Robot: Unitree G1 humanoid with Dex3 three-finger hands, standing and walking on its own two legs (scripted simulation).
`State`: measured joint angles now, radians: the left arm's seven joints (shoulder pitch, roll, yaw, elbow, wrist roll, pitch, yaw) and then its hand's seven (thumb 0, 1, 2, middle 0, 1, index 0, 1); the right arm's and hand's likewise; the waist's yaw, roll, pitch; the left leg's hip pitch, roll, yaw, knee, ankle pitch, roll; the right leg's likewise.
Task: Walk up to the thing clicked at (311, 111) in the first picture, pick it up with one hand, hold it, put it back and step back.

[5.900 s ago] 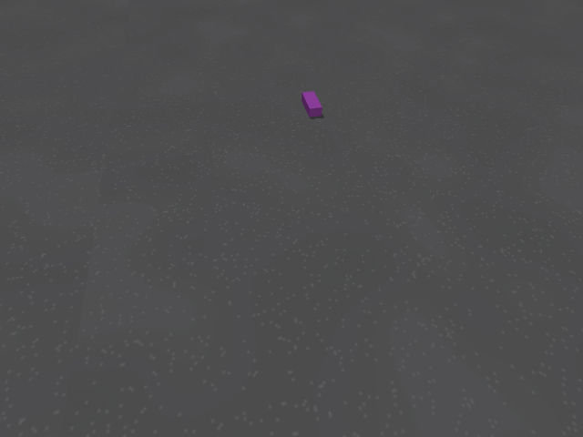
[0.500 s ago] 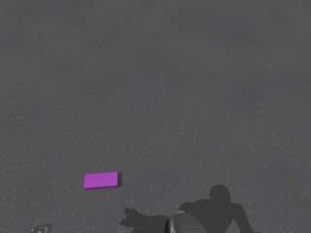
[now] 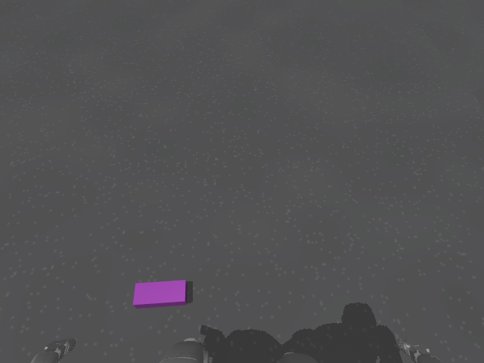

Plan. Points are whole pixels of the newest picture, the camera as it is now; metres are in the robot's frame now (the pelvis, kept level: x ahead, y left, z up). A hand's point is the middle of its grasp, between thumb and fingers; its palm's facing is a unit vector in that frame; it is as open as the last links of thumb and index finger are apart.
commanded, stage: walk up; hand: left
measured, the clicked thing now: (161, 294) +0.39 +0.31 -0.72
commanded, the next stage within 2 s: none
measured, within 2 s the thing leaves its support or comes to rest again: neither
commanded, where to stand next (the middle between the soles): +0.01 -0.02 m, yaw +3 degrees
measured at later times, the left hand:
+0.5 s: hand out of the picture +0.09 +0.24 -0.12, palm faces -0.02 -0.94 -0.33, open 7.4 cm
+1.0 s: hand out of the picture +0.08 +0.25 -0.13, palm faces +0.02 -0.94 -0.33, open 7.4 cm
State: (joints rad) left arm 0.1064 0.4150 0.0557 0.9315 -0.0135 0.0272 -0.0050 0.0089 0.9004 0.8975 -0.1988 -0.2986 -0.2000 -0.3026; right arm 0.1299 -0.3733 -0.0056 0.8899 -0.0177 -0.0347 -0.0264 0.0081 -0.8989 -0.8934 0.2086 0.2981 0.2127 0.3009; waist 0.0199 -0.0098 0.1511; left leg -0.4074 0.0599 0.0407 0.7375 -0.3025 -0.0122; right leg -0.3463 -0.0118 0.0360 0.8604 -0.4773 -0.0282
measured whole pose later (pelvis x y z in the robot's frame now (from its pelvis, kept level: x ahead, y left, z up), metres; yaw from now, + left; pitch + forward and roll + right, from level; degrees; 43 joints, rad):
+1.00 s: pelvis +0.00 +0.00 +0.03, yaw +2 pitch -2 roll -1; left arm 0.06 0.35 0.01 1.14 0.00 -0.01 -0.01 0.01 0.90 0.90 -0.20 -0.30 -0.20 -0.30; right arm 0.04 -0.36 -0.01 1.11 0.00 -0.01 0.01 0.01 -0.90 -0.89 0.20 0.30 0.21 0.30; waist 0.00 0.02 0.08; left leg -0.25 0.02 -0.05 0.43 -0.14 -0.03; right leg -0.12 -0.03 -0.02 0.41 -0.25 0.03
